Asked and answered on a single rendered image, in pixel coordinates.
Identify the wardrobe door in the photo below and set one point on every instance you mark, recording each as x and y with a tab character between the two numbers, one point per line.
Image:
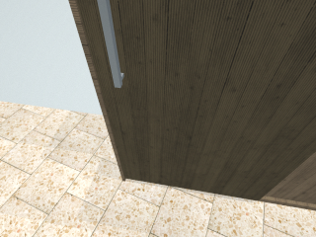
299	185
218	96

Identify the handle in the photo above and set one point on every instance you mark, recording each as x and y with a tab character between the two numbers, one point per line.
110	39

